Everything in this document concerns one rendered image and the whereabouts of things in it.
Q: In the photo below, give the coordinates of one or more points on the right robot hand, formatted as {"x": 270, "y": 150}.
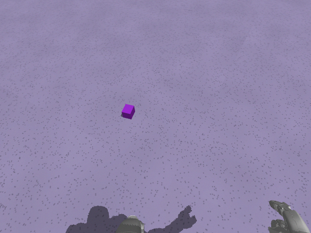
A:
{"x": 292, "y": 222}

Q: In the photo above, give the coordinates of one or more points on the small box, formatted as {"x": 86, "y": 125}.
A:
{"x": 128, "y": 111}

